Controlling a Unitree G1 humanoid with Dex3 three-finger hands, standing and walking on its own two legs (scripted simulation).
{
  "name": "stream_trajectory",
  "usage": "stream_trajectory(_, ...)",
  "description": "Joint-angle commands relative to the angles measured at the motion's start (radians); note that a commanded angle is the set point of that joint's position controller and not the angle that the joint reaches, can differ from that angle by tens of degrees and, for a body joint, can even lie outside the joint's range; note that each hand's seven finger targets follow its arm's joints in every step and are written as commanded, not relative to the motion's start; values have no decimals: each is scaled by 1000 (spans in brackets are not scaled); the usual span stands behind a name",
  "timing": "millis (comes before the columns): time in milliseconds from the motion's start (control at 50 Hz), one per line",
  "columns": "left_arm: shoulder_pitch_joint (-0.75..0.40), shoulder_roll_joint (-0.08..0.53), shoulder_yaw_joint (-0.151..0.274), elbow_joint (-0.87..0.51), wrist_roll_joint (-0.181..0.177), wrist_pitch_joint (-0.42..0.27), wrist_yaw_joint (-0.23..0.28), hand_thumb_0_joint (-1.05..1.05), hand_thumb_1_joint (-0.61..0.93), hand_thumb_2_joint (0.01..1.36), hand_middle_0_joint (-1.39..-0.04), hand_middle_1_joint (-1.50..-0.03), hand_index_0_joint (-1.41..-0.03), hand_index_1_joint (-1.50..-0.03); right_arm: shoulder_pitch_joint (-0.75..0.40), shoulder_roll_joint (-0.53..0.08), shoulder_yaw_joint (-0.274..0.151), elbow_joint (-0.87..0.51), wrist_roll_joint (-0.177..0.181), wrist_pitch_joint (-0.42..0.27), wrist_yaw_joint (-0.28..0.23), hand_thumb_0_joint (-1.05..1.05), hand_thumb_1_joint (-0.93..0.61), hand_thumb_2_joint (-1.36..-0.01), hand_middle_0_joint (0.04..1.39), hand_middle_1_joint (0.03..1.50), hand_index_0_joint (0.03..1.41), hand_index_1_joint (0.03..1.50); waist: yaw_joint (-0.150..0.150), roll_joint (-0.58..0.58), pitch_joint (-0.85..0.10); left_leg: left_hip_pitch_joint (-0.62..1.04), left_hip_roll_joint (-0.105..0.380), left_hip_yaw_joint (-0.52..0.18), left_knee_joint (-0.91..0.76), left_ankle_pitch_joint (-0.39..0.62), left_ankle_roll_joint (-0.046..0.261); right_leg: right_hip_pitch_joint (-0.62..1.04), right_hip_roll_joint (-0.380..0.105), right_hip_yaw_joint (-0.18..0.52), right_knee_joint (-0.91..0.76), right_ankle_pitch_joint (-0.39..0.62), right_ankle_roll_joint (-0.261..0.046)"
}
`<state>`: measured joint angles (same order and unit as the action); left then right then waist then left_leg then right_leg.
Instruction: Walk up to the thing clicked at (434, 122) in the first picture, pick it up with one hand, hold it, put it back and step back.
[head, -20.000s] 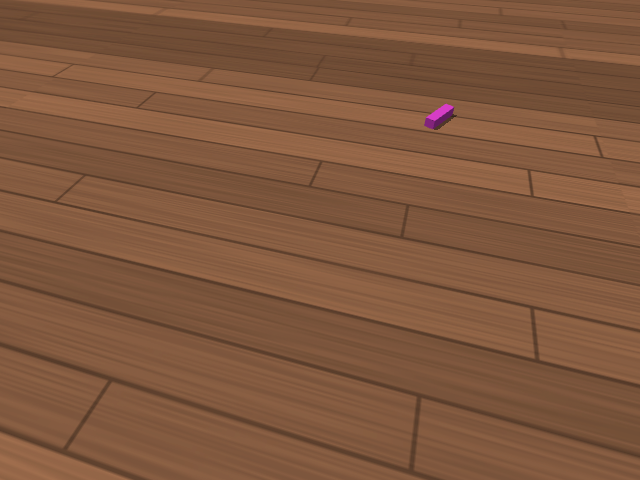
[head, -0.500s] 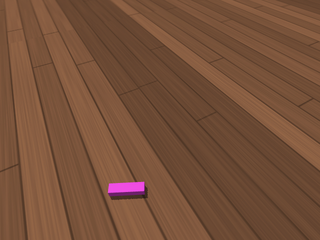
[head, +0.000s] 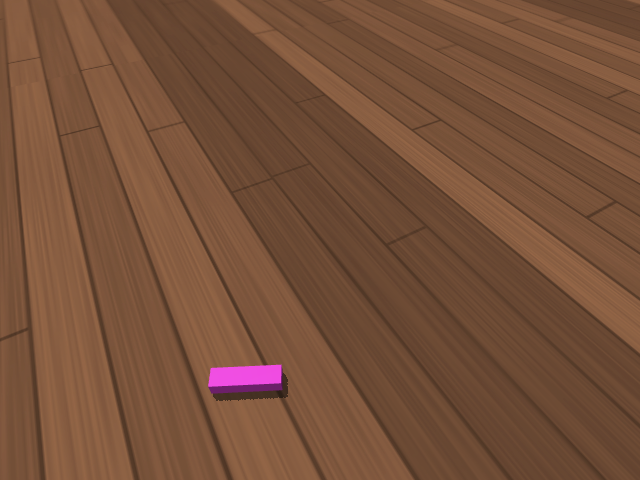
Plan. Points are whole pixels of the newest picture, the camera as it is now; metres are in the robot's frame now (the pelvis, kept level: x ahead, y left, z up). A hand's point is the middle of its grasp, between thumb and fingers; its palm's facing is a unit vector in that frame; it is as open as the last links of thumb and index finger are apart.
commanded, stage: stand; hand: left
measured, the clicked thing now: (246, 379) +0.58 +0.24 -0.76
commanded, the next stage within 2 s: none
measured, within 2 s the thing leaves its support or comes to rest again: neither
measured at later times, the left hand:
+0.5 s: hand out of the picture +0.05 +0.25 -0.16, palm faces -0.03 -0.94 -0.35, open 7.3 cm
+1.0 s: hand out of the picture +0.07 +0.25 -0.16, palm faces -0.04 -0.94 -0.35, open 7.3 cm
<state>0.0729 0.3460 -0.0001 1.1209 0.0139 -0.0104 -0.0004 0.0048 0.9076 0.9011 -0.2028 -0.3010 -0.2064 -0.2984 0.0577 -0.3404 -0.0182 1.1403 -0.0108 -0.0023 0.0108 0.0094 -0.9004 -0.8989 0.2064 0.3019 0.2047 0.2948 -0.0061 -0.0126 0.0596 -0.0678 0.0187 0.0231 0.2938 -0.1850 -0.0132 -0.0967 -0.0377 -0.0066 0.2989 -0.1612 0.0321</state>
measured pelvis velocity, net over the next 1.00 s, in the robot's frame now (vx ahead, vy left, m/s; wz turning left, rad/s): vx -0.01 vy -0.01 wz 0.00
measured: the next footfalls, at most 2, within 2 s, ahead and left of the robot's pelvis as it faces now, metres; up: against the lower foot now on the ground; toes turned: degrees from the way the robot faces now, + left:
none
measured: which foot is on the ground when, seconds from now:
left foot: down 0.00-1.00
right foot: down 0.00-1.00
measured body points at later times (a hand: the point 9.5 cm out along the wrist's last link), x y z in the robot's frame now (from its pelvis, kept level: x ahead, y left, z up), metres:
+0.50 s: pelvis -0.01 -0.01 +0.00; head +0.00 +0.00 +0.45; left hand +0.06 +0.30 -0.13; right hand +0.06 -0.31 -0.13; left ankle -0.01 +0.13 -0.75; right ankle +0.00 -0.14 -0.75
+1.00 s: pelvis -0.01 -0.01 +0.00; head +0.00 -0.01 +0.45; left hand +0.07 +0.29 -0.13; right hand +0.07 -0.31 -0.13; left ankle -0.01 +0.13 -0.75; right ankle +0.00 -0.14 -0.75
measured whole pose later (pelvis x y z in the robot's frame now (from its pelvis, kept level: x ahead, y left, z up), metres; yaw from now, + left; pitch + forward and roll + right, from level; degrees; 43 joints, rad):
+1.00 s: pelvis -0.01 -0.01 +0.00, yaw +0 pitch -2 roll +0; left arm 0.10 0.36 -0.01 1.12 0.01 -0.01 -0.01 0.00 0.91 0.90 -0.20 -0.30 -0.21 -0.30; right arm 0.10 -0.35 -0.01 1.14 -0.01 -0.01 0.01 0.01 -0.90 -0.90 0.21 0.30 0.20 0.29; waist 0.00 0.00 0.05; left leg -0.09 0.03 0.02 0.30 -0.18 -0.02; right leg -0.12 -0.03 -0.01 0.32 -0.16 0.02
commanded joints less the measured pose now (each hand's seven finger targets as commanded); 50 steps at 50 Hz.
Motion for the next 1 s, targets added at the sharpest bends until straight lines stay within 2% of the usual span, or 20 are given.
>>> stream_trajectory(0,-41,219,46,-57,-4,-20,12,0,900,900,-200,-300,-200,-300,-40,-214,-39,-60,1,-22,-13,0,-900,-900,200,300,200,300,-4,21,-94,7,115,-80,-39,148,16,16,-100,76,-37,153,-37)
stream_trajectory(40,-39,220,45,-59,-5,-22,11,0,900,900,-200,-300,-200,-300,-41,-210,-37,-58,1,-22,-12,0,-900,-900,200,300,200,300,0,14,-103,14,118,-83,-38,156,19,18,-103,78,-36,164,-37)
stream_trajectory(120,-29,216,42,-54,-3,-22,11,0,900,900,-200,-300,-200,-300,-44,-211,-38,-56,1,-21,-12,0,-900,-900,200,300,200,300,5,12,-76,-1,115,-88,-44,115,18,-4,-97,76,-50,118,-34)
stream_trajectory(160,-25,219,43,-56,-3,-23,11,0,900,900,-200,-300,-200,-300,-38,-215,-39,-57,1,-22,-12,0,-900,-900,200,300,200,300,3,14,-99,15,117,-85,-37,136,21,5,-100,79,-46,146,-36)
stream_trajectory(200,-36,218,42,-56,-1,-21,11,0,900,900,-200,-300,-200,-300,-28,-213,-38,-55,-1,-21,-13,0,-900,-900,200,300,200,300,-3,8,-76,-5,113,-85,-45,96,18,-10,-96,78,-49,104,-36)
stream_trajectory(260,-20,216,39,-54,-4,-21,9,0,900,900,-200,-300,-200,-300,-24,-216,-37,-52,-2,-21,-11,0,-900,-900,200,300,200,300,3,13,-72,-6,114,-86,-44,74,21,-21,-96,81,-56,67,-38)
stream_trajectory(280,-23,218,41,-52,-4,-19,8,0,900,900,-200,-300,-200,-300,-17,-218,-36,-49,-2,-20,-11,0,-900,-900,200,300,200,300,2,13,-56,-35,111,-88,-53,32,19,-20,-94,83,-60,38,-38)
stream_trajectory(380,-8,220,42,-48,-2,-17,6,0,900,900,-200,-300,-200,-300,-18,-221,-37,-50,-2,-21,-11,0,-900,-900,200,300,200,300,10,23,-61,-35,112,-95,-61,23,20,-24,-93,82,-50,17,-41)
stream_trajectory(400,-9,222,40,-49,-3,-18,6,0,900,900,-200,-300,-200,-300,-19,-225,-38,-52,-1,-23,-10,0,-900,-900,200,300,200,300,9,14,-71,-27,115,-97,-54,48,24,-14,-96,84,-48,43,-43)
stream_trajectory(440,-15,229,41,-49,-3,-20,6,0,900,900,-200,-300,-200,-300,-6,-212,-34,-48,-1,-22,-9,0,-900,-900,200,300,200,300,5,-5,-67,-26,111,-95,-51,48,20,-27,-94,84,-50,19,-41)
stream_trajectory(500,-10,225,38,-54,-4,-19,5,0,900,900,-200,-300,-200,-300,0,-220,-35,-49,-3,-23,-10,0,-900,-900,200,300,200,300,4,17,-67,-29,112,-94,-46,59,20,-28,-95,88,-48,37,-45)
stream_trajectory(520,-12,223,39,-56,-3,-20,5,0,900,900,-200,-300,-200,-300,-1,-229,-37,-49,-3,-24,-12,0,-900,-900,200,300,200,300,4,23,-82,-28,115,-92,-42,64,25,-12,-101,93,-43,72,-47)
stream_trajectory(600,-5,228,37,-53,-6,-20,6,0,900,900,-200,-300,-200,-300,2,-218,-30,-48,-1,-24,-11,0,-900,-900,200,300,200,300,5,13,-75,-22,115,-92,-42,79,20,-22,-96,87,-38,75,-44)
stream_trajectory(640,-4,226,34,-56,-5,-21,7,0,900,900,-200,-300,-200,-300,5,-224,-32,-48,0,-24,-12,0,-900,-900,200,300,200,300,4,13,-94,-3,118,-92,-34,115,22,-19,-99,85,-32,104,-45)
stream_trajectory(740,-7,225,35,-56,-5,-19,6,0,900,900,-200,-300,-200,-300,13,-223,-26,-52,-1,-27,-14,0,-900,-900,200,300,200,300,3,21,-82,-28,118,-88,-44,127,20,-1,-99,84,-22,124,-44)
stream_trajectory(820,-3,222,33,-53,-5,-17,6,0,900,900,-200,-300,-200,-300,5,-226,-26,-52,1,-25,-14,0,-900,-900,200,300,200,300,9,20,-84,-14,121,-93,-41,119,20,-17,-96,81,-24,92,-46)
stream_trajectory(980,-11,227,33,-58,-4,-22,8,0,900,900,-200,-300,-200,-300,11,-227,-28,-58,-1,-24,-14,0,-900,-900,200,300,200,300,2,11,-88,-14,119,-85,-29,119,23,-5,-104,89,-28,134,-48)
